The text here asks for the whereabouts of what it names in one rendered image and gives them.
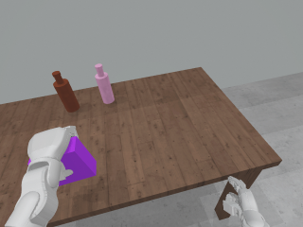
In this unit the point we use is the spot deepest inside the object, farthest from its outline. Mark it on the robot left forearm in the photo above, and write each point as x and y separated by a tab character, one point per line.
38	202

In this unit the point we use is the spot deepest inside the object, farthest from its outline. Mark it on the table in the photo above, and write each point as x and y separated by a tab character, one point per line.
162	135

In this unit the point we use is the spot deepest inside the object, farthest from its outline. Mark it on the robot right forearm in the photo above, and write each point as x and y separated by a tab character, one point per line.
252	218

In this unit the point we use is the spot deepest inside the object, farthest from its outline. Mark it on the sponge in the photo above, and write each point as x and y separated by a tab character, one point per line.
78	159

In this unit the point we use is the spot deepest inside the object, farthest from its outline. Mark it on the left robot hand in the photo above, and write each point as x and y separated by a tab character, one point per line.
53	144

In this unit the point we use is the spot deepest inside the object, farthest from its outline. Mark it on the right robot hand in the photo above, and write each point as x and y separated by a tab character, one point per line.
236	204

